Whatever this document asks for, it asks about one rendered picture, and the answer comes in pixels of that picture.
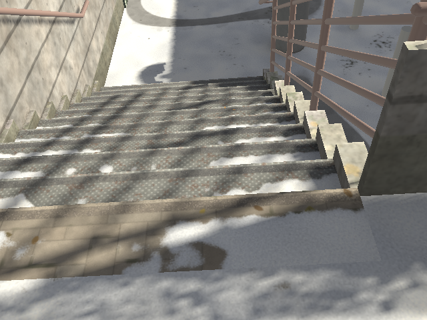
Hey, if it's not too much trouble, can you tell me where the stairs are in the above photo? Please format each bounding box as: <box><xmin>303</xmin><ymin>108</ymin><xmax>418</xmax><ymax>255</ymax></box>
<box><xmin>0</xmin><ymin>76</ymin><xmax>341</xmax><ymax>209</ymax></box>

